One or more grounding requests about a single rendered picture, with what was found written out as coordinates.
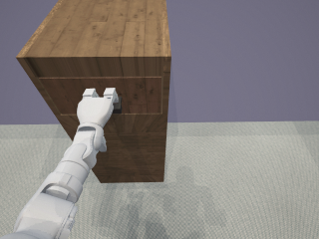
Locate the drawer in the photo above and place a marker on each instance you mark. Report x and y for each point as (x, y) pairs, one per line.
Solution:
(140, 94)

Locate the handle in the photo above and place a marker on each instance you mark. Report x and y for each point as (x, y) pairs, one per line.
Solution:
(117, 107)

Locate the robot left hand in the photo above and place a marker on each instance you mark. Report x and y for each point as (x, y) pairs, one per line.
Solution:
(97, 110)

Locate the robot left forearm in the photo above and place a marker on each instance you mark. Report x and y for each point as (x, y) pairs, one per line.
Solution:
(66, 181)

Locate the robot left upper arm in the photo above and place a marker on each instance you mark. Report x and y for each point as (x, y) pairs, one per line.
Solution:
(48, 217)

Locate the cabinet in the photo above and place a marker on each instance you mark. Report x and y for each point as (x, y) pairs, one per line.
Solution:
(109, 38)

